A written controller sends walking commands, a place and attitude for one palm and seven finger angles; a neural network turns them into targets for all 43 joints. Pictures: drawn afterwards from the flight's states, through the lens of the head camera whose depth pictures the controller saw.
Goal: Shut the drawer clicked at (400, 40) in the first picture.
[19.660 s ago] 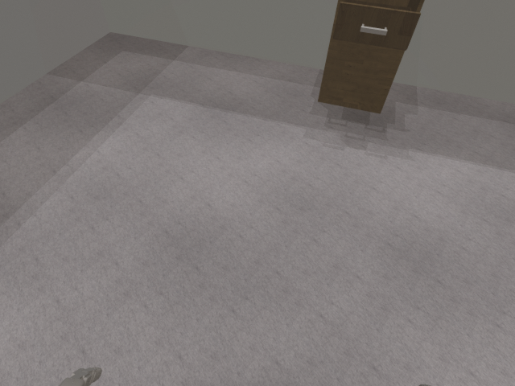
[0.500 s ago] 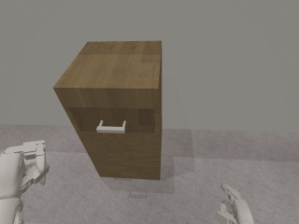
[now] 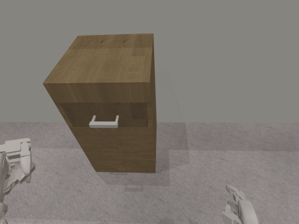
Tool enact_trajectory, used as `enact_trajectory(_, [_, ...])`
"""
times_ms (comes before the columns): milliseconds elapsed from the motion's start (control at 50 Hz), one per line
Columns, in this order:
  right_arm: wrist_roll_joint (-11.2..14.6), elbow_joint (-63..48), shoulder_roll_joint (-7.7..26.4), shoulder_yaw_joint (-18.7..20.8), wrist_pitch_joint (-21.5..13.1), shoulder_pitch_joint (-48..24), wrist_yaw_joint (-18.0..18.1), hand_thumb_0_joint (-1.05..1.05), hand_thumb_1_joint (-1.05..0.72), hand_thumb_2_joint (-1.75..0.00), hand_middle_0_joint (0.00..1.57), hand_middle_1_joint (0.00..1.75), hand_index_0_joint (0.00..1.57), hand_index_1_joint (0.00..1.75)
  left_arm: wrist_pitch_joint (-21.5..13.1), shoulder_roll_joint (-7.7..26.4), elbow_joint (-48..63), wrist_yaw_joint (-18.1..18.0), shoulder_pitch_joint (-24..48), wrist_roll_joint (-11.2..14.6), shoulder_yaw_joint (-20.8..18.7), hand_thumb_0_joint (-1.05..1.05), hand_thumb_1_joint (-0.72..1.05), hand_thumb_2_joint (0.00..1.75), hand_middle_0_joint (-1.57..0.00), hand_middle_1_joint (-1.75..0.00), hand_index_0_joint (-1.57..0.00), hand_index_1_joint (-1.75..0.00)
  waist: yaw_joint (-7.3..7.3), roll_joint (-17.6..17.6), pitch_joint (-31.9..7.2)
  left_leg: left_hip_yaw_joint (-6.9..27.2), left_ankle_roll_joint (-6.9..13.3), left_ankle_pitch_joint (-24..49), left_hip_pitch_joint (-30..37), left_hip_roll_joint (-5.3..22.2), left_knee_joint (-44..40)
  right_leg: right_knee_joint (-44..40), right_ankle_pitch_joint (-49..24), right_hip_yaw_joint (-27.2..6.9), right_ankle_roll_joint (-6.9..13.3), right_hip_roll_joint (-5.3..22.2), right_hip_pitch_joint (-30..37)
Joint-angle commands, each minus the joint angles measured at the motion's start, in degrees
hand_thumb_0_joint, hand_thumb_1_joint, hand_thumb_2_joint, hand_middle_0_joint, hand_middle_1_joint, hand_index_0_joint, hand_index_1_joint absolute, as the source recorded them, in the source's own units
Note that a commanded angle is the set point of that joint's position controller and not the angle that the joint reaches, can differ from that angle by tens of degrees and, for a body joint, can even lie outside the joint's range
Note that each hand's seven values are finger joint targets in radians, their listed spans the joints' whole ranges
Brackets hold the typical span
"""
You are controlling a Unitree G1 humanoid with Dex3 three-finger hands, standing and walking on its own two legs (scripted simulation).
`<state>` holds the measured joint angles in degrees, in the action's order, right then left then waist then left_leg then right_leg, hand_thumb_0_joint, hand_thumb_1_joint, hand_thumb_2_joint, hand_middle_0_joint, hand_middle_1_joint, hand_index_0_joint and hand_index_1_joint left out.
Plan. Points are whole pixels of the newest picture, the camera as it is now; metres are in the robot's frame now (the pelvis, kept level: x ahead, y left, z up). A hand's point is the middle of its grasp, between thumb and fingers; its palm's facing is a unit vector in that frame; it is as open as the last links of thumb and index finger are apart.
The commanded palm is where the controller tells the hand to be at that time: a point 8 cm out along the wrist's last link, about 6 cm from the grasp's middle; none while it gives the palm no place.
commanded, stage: step back with the hand held close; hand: left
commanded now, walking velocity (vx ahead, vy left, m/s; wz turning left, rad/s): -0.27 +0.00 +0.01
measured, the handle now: (104, 121) +0.57 +0.27 -0.16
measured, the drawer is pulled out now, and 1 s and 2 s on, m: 0.00 0.00 0.00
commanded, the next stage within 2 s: stop stepping back and stand still in 1.18 s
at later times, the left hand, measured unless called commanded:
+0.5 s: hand out of the picture +0.13 +0.27 +0.16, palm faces +0.32 -0.82 -0.48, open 3.3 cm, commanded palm +0.07 +0.32 +0.18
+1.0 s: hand out of the picture +0.07 +0.31 +0.16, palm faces +0.38 -0.79 -0.48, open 3.3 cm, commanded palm -0.01 +0.35 +0.18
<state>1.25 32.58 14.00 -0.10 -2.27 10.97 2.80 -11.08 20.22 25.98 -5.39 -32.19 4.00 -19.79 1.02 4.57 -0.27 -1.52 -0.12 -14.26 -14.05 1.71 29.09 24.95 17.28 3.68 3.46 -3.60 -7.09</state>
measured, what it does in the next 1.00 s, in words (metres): walks backwards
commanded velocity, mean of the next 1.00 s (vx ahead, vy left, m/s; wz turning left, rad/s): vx -0.32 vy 0.00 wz -0.01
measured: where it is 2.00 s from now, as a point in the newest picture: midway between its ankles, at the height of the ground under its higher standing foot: outside the picture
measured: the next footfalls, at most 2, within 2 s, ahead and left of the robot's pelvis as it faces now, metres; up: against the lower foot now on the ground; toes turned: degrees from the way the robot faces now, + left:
right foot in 1.24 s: -0.24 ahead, -0.03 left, +0.00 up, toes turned -2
left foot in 1.62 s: -0.17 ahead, +0.20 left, +0.00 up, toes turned +4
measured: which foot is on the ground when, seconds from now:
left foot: down 0.00-1.00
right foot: down 0.00-0.90, up 0.92-1.00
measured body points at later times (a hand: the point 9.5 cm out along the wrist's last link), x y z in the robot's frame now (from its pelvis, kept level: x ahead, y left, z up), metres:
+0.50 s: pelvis -0.06 +0.04 +0.00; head -0.03 +0.04 +0.44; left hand +0.10 +0.32 +0.18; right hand +0.12 -0.20 -0.08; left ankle +0.01 +0.12 -0.74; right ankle -0.04 -0.07 -0.74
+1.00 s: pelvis -0.12 +0.06 -0.02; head -0.09 +0.09 +0.43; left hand +0.04 +0.35 +0.19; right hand +0.06 -0.18 -0.08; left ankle +0.01 +0.12 -0.74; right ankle -0.13 -0.08 -0.69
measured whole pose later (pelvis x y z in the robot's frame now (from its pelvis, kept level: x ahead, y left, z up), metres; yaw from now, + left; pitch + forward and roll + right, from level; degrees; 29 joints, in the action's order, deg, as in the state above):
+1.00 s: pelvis -0.12 +0.06 -0.02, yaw +3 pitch +1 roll -5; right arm -0.5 33.2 11.4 1.2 -4.5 10.3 3.1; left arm -16.1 25.9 35.7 -8.1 -33.7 1.7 -25.2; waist -1.4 0.9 2.9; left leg -1.0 5.6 -4.6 -30.0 0.5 33.3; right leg 53.6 23.5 -1.5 -0.3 -6.2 -25.3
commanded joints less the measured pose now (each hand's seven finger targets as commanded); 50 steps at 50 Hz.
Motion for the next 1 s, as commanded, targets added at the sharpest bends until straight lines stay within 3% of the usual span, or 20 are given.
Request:
enact_trajectory(0, [-0.2, -10.0, 5.6, 3.2, -0.6, -6.0, 0.2, 0.0, -0.9, -0.9, 0.2, 0.3, 0.2, 0.3, -3.9, 9.7, 12.9, -1.3, -3.4, 0.2, -6.9, 0.0, 0.9, 0.9, -1.4, -1.6, -1.4, -1.6, -0.75, -3.4, -6.8, 2.3, 3.5, 19.8, 5.1, 2.3, -1.2, -1.8, -28.4, -6.2, -5.3, 8.8, -1.9])
enact_trajectory(120, [-0.2, -11.2, 5.6, 3.6, 0.5, -6.3, 1.1, 0.0, -0.9, -0.9, 0.2, 0.3, 0.2, 0.3, -3.6, 12.5, 16.7, -2.5, -6.0, 0.8, -9.6, 0.0, 0.9, 0.9, -1.4, -1.6, -1.4, -1.6, -0.62, -2.4, -9.3, 3.4, 3.0, 23.6, 3.5, 3.1, -1.6, 0.2, -28.1, -6.0, -4.4, 8.0, -1.5])
enact_trajectory(180, [-0.2, -11.2, 5.5, 3.8, 0.7, -5.7, 1.2, 0.0, -0.9, -0.9, 0.2, 0.3, 0.2, 0.3, -3.5, 11.7, 16.7, -2.9, -7.4, 0.9, -9.1, 0.0, 0.9, 0.9, -1.4, -1.6, -1.4, -1.6, -0.91, -2.3, -9.1, 4.1, 2.9, 22.6, 1.5, 3.5, -1.8, 0.6, -25.2, -5.8, -4.1, 7.5, -1.5])
enact_trajectory(260, [-0.3, -10.9, 5.6, 3.9, 0.2, -5.4, 1.3, 0.0, -0.9, -0.9, 0.2, 0.3, 0.2, 0.3, -3.7, 11.3, 17.0, -3.3, -7.5, 0.8, -8.5, 0.0, 0.9, 0.9, -1.4, -1.6, -1.4, -1.6, -1.33, -1.3, -7.3, 5.3, 3.1, 14.8, -1.5, 3.9, -3.7, -0.1, -16.8, -5.9, -3.9, 6.6, -3.7])
enact_trajectory(380, [-0.5, -10.9, 5.7, 3.7, -1.1, -5.2, 1.5, 0.0, -0.9, -0.9, 0.2, 0.3, 0.2, 0.3, -4.7, 11.5, 17.9, -4.1, -6.5, 0.4, -8.4, 0.0, 0.9, 0.9, -1.4, -1.6, -1.4, -1.6, -1.89, -2.0, -4.2, 7.1, 3.3, -3.3, -9.1, 3.7, -6.1, -1.8, -4.8, -7.5, -3.2, 6.4, -4.8])
enact_trajectory(420, [-0.7, -11.0, 6.2, 3.7, -1.9, -5.3, 1.7, 0.0, -0.9, -0.9, 0.2, 0.3, 0.2, 0.3, -5.1, 12.2, 19.2, -4.4, -5.9, 0.2, -9.2, 0.0, 0.9, 0.9, -1.4, -1.6, -1.4, -1.6, -2.01, -0.3, -3.7, 8.3, 3.5, -7.9, -11.0, 4.3, -7.7, -1.4, -1.5, -7.3, -3.1, 5.7, -5.0])
enact_trajectory(520, [-1.1, -11.4, 6.7, 3.3, -3.6, -5.2, 2.0, 0.0, -0.9, -0.9, 0.2, 0.3, 0.2, 0.3, -5.6, 11.9, 20.0, -4.4, -4.8, -1.1, -10.2, 0.0, 0.9, 0.9, -1.4, -1.6, -1.4, -1.6, -1.45, 5.2, -3.4, 13.7, 5.7, -21.2, -24.0, 8.7, -15.5, 9.2, -0.4, -5.2, -4.0, 1.7, 4.3])
enact_trajectory(620, [-1.0, -11.6, 6.6, 3.7, -4.7, -4.7, 1.7, 0.0, -0.9, -0.9, 0.2, 0.3, 0.2, 0.3, -6.0, 12.1, 20.7, -3.8, -5.6, -1.7, -11.6, 0.0, 0.9, 0.9, -1.4, -1.6, -1.4, -1.6, -1.46, 3.5, -5.1, 13.0, 6.2, -24.1, -28.3, 8.5, -12.9, 11.7, -2.0, -7.5, -3.8, 1.0, 7.0])
enact_trajectory(680, [-1.1, -10.6, 6.1, 3.9, -4.7, -3.6, 1.2, 0.0, -0.9, -0.9, 0.2, 0.3, 0.2, 0.3, -6.8, 11.2, 21.5, -3.6, -4.1, -1.3, -10.2, 0.0, 0.9, 0.9, -1.4, -1.6, -1.4, -1.6, -2.22, -3.0, -3.6, 9.0, 4.3, -18.6, -22.8, 4.1, -3.3, 3.4, 2.4, -14.3, -1.6, 5.7, -3.1])
enact_trajectory(720, [-1.4, -8.8, 6.0, 4.3, -4.5, -2.9, 0.8, 0.0, -0.9, -0.9, 0.2, 0.3, 0.2, 0.3, -7.0, 11.9, 21.8, -4.2, -2.6, -0.6, -9.8, 0.0, 0.9, 0.9, -1.4, -1.6, -1.4, -1.6, -2.88, -7.9, -4.3, 6.3, 1.7, -10.4, -11.6, 0.4, 7.5, -5.0, 4.6, -20.9, 1.9, 12.4, -14.9])
enact_trajectory(740, [-1.3, -7.9, 5.1, 4.1, -4.3, -3.1, 0.6, 0.0, -0.9, -0.9, 0.2, 0.3, 0.2, 0.3, -7.1, 11.4, 21.1, -4.6, -2.0, -0.6, -8.8, 0.0, 0.9, 0.9, -1.4, -1.6, -1.4, -1.6, -3.16, -10.2, -4.7, 4.9, 0.9, -6.6, -7.8, -0.8, 11.3, -6.6, 2.2, -21.5, 3.2, 15.2, -17.7])
enact_trajectory(780, [-1.2, -7.2, 4.8, 4.4, -3.7, -3.7, 0.5, 0.0, -0.9, -0.9, 0.2, 0.3, 0.2, 0.3, -7.4, 11.6, 20.0, -5.2, -1.0, -0.7, -8.4, 0.0, 0.9, 0.9, -1.4, -1.6, -1.4, -1.6, -3.44, -11.1, -4.7, 4.2, 0.6, -3.6, -4.5, -1.8, 13.1, -6.7, -2.0, -19.5, 3.7, 16.6, -19.8])
enact_trajectory(800, [-1.1, -7.1, 4.7, 4.4, -3.4, -4.0, 0.6, 0.0, -0.9, -0.9, 0.2, 0.3, 0.2, 0.3, -7.5, 12.3, 19.8, -5.5, -1.0, -0.9, -9.1, 0.0, 0.9, 0.9, -1.4, -1.6, -1.4, -1.6, -3.3, -10.7, -4.6, 4.6, 0.9, -3.4, -3.6, -1.4, 10.4, -5.7, -2.2, -16.9, 2.9, 15.5, -20.1])
enact_trajectory(840, [-0.9, -7.7, 5.2, 4.1, -3.2, -5.1, 1.1, 0.0, -0.9, -0.9, 0.2, 0.3, 0.2, 0.3, -8.0, 13.0, 20.6, -5.4, -2.1, -0.9, -9.8, 0.0, 0.9, 0.9, -1.4, -1.6, -1.4, -1.6, -2.92, -3.6, -3.1, 9.0, 2.5, -6.1, -5.3, 2.0, 0.8, -0.5, 2.0, -11.3, 0.0, 9.5, -20.4])
enact_trajectory(860, [-1.0, -8.4, 5.6, 3.8, -3.5, -5.8, 1.3, 0.0, -0.9, -0.9, 0.2, 0.3, 0.2, 0.3, -8.4, 13.3, 21.0, -5.2, -2.9, -0.9, -10.4, 0.0, 0.9, 0.9, -1.4, -1.6, -1.4, -1.6, -2.73, 1.1, -2.4, 13.6, 4.2, -11.8, -11.3, 6.5, -7.6, 6.1, 5.2, -8.0, -1.8, 5.0, -16.0])
enact_trajectory(880, [-1.3, -9.2, 6.9, 3.8, -4.3, -6.5, 1.4, 0.0, -0.9, -0.9, 0.2, 0.3, 0.2, 0.3, -8.8, 13.0, 21.8, -4.9, -3.5, -1.5, -11.4, 0.0, 0.9, 0.9, -1.4, -1.6, -1.4, -1.6, -2.28, 10.5, -3.4, 22.0, 7.1, -25.3, -23.2, 13.6, -19.1, 19.5, 5.5, -4.6, -3.6, -0.6, -4.7])
enact_trajectory(900, [-1.9, -9.0, 6.6, 4.0, -5.0, -6.1, 1.5, 0.0, -0.9, -0.9, 0.2, 0.3, 0.2, 0.3, -9.0, 13.5, 21.8, -4.5, -2.9, -2.2, -12.6, 0.0, 0.9, 0.9, -1.4, -1.6, -1.4, -1.6, -2.05, 12.8, -4.7, 27.2, 9.2, -32.9, -29.8, 18.1, -25.1, 31.9, 6.5, -5.4, -4.1, -2.7, 0.7])
enact_trajectory(920, [-2.0, -9.0, 5.7, 4.3, -5.3, -5.4, 1.4, 0.0, -0.9, -0.9, 0.2, 0.3, 0.2, 0.3, -9.0, 14.5, 22.5, -4.2, -2.3, -1.9, -13.3, 0.0, 0.9, 0.9, -1.4, -1.6, -1.4, -1.6, -2.16, 9.6, -4.9, 27.6, 9.1, -29.2, -27.1, 18.8, -25.3, 38.6, 8.2, -6.6, -4.1, -2.7, -3.2])
enact_trajectory(940, [-2.3, -8.6, 5.7, 4.6, -5.9, -5.4, 0.8, 0.0, -0.9, -0.9, 0.2, 0.3, 0.2, 0.3, -9.2, 14.2, 22.7, -4.0, -2.3, -1.8, -13.1, 0.0, 0.9, 0.9, -1.4, -1.6, -1.4, -1.6, -1.86, 4.5, -6.0, 25.1, 9.2, -25.4, -23.6, 18.5, -22.2, 41.0, 9.3, -7.5, -3.7, -2.4, -5.7])
enact_trajectory(980, [-2.6, -7.8, 5.5, 4.6, -6.7, -5.0, -0.1, 0.0, -0.9, -0.9, 0.2, 0.3, 0.2, 0.3, -9.2, 12.7, 24.0, -3.9, -3.0, -0.9, -11.6, 0.0, 0.9, 0.9, -1.4, -1.6, -1.4, -1.6, -1.48, 3.7, -7.3, 18.3, 7.7, -19.4, -17.1, 15.6, -19.7, 39.4, 11.8, -5.4, -3.5, -1.5, -9.3])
